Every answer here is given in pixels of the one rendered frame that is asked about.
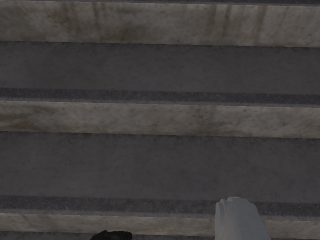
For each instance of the robot left hand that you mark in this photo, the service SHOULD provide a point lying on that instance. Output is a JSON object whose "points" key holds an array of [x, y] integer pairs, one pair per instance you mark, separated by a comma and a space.
{"points": [[114, 235]]}

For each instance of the right robot thigh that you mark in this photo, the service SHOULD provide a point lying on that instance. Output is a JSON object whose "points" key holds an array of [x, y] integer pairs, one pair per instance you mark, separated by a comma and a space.
{"points": [[238, 219]]}

